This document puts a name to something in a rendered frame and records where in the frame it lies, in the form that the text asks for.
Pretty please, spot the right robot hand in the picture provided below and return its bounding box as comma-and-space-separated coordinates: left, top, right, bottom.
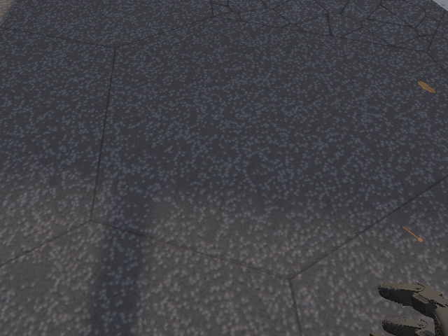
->
370, 282, 448, 336

